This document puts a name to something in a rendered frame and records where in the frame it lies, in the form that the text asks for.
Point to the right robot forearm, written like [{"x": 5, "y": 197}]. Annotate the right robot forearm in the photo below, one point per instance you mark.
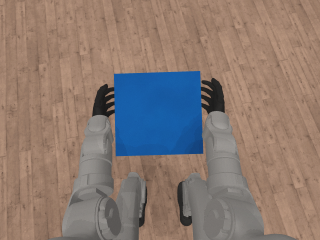
[{"x": 222, "y": 158}]

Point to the carton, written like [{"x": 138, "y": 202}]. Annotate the carton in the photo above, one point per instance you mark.
[{"x": 158, "y": 113}]

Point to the robot right upper arm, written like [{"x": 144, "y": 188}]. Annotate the robot right upper arm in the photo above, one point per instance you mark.
[{"x": 232, "y": 219}]

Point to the robot left shin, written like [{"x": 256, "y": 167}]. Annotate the robot left shin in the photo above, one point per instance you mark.
[{"x": 135, "y": 174}]

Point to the robot left hand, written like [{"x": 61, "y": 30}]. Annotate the robot left hand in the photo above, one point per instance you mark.
[{"x": 100, "y": 107}]

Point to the robot left upper arm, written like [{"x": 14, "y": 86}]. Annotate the robot left upper arm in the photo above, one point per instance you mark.
[{"x": 93, "y": 219}]

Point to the left robot forearm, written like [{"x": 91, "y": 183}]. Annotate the left robot forearm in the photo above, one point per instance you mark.
[{"x": 95, "y": 163}]

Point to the robot left foot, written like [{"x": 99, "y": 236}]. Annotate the robot left foot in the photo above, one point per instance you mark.
[{"x": 142, "y": 219}]

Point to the robot right hand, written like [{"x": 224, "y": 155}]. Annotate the robot right hand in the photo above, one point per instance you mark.
[{"x": 216, "y": 102}]

